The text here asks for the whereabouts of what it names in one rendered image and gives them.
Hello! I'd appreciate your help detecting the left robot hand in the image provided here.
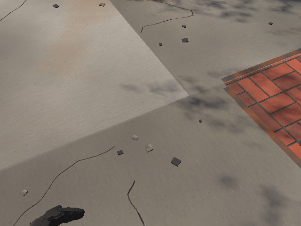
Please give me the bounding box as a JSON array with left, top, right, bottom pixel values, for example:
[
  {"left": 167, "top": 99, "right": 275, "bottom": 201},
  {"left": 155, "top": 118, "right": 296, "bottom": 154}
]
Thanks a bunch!
[{"left": 29, "top": 205, "right": 85, "bottom": 226}]

